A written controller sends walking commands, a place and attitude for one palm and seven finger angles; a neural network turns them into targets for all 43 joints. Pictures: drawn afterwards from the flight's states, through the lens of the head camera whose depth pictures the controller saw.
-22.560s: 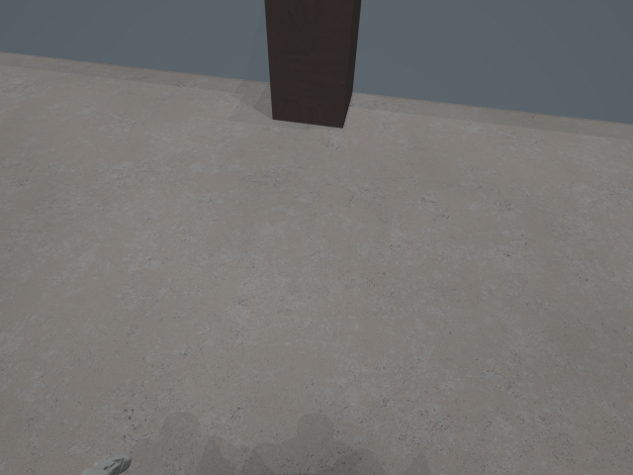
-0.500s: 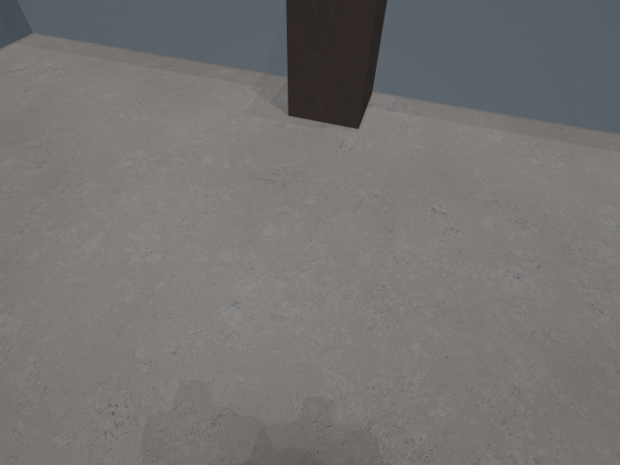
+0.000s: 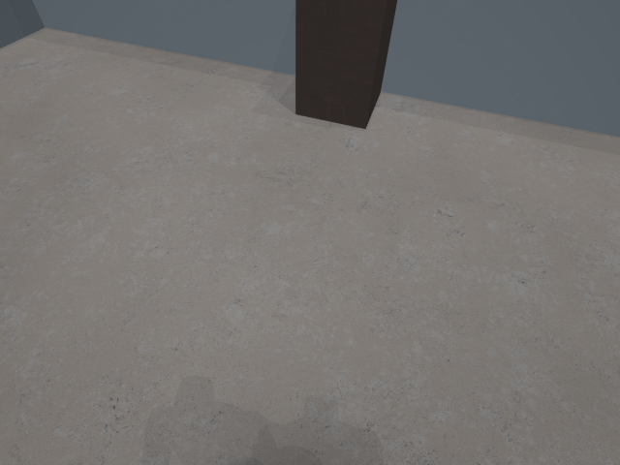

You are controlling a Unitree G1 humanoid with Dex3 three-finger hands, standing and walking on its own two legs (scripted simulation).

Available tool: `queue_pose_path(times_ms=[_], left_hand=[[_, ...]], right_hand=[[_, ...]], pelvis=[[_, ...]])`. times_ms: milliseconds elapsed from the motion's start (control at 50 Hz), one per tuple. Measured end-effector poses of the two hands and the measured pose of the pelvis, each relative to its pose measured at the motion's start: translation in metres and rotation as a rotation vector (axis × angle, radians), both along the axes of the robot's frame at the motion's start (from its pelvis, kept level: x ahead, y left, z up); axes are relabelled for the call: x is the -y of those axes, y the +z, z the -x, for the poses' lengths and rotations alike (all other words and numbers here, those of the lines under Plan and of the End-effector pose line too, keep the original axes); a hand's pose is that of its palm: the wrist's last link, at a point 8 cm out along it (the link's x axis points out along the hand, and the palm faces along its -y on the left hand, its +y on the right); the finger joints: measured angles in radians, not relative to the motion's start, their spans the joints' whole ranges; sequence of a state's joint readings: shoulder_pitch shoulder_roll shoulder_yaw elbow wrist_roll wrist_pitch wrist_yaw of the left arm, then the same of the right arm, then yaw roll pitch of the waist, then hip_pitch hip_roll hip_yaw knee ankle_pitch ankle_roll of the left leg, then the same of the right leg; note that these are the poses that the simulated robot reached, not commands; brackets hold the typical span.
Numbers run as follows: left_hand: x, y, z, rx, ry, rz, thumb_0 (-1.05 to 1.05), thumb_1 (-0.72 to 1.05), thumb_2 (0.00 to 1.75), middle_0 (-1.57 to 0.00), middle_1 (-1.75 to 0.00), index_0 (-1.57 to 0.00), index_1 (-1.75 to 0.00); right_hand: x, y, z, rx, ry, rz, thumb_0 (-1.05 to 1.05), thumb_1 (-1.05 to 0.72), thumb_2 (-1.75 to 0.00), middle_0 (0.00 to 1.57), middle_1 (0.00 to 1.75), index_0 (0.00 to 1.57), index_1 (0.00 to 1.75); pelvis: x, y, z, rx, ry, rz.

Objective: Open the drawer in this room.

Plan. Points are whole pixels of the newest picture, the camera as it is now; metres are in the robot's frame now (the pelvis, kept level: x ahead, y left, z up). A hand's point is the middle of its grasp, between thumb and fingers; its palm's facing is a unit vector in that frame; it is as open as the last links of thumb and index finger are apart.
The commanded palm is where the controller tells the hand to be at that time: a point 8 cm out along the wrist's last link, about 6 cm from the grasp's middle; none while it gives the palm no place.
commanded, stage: stand and wait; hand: left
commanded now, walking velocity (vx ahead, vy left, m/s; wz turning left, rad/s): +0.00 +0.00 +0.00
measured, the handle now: out of the picture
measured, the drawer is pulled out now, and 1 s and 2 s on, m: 0.00 0.00 0.00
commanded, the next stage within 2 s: turn or walk to find it in 0.36 s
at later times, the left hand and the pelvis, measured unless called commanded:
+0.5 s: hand out of the picture +0.07 +0.23 -0.16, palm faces +0.03 -0.95 -0.30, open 7.3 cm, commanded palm none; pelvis +0.01 -0.01 +0.00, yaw +0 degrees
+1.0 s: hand out of the picture +0.01 +0.18 -0.18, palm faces +0.15 -0.97 -0.20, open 7.3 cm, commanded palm none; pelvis +0.02 +0.00 +0.00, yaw +8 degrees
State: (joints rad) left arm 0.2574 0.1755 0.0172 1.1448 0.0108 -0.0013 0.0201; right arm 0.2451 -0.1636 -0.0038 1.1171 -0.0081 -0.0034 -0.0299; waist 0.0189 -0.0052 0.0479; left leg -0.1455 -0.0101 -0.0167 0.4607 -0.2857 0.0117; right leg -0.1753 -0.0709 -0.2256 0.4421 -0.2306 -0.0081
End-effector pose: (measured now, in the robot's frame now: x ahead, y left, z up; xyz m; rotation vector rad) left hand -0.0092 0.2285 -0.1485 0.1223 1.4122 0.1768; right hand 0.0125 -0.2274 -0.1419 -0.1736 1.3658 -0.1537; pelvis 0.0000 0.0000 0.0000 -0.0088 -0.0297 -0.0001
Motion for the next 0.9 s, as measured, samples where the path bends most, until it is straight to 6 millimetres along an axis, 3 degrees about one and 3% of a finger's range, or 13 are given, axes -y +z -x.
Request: queue_pose_path(times_ms=[220, 500, 620, 760, 820, 900], left_hand=[[-0.015, 0.008, -0.022, 0.043, -0.028, -0.039, 0.01, 0.91, 0.9, -0.2, -0.3, -0.2, -0.3], [-0.043, 0.022, -0.067, 0.135, -0.051, -0.124, 0.01, 0.91, 0.9, -0.2, -0.3, -0.2, -0.3], [-0.037, 0.013, -0.069, 0.159, -0.02, -0.107, 0.01, 0.91, 0.9, -0.2, -0.3, -0.2, -0.3], [-0.029, -0.011, -0.045, 0.117, 0.04, -0.023, 0.01, 0.91, 0.9, -0.2, -0.3, -0.2, -0.3], [-0.023, -0.009, -0.033, 0.071, 0.054, -0.002, 0.01, 0.91, 0.9, -0.2, -0.3, -0.2, -0.3], [-0.015, 0.0, -0.021, 0.049, 0.083, 0.002, 0.01, 0.91, 0.9, -0.2, -0.3, -0.2, -0.3]], right_hand=[[0.019, 0.006, -0.013, 0.025, 0.017, 0.029, 0.0, -0.91, -0.9, 0.2, 0.3, 0.2, 0.3], [0.057, 0.016, -0.043, 0.071, 0.057, 0.104, 0.0, -0.9, -0.9, 0.2, 0.3, 0.2, 0.3], [0.044, 0.007, -0.049, 0.047, 0.095, 0.086, 0.0, -0.91, -0.9, 0.2, 0.3, 0.2, 0.3], [0.003, 0.001, -0.05, 0.026, 0.132, 0.046, 0.0, -0.91, -0.9, 0.2, 0.3, 0.2, 0.3], [-0.013, 0.002, -0.049, 0.027, 0.136, 0.023, 0.0, -0.91, -0.9, 0.2, 0.3, 0.2, 0.3], [-0.015, 0.003, -0.045, -0.001, 0.142, 0.014, 0.01, -0.92, -0.9, 0.21, 0.3, 0.2, 0.3]], pelvis=[[0.004, 0.003, -0.001, 0.002, -0.008, -0.002], [0.009, 0.002, -0.005, -0.005, 0.006, -0.002], [0.006, -0.005, -0.003, -0.016, 0.058, 0.014], [-0.009, -0.012, -0.007, -0.007, 0.1, 0.01], [-0.011, -0.006, -0.009, -0.016, 0.12, 0.003], [-0.01, 0.001, -0.012, -0.024, 0.144, 0.002]])
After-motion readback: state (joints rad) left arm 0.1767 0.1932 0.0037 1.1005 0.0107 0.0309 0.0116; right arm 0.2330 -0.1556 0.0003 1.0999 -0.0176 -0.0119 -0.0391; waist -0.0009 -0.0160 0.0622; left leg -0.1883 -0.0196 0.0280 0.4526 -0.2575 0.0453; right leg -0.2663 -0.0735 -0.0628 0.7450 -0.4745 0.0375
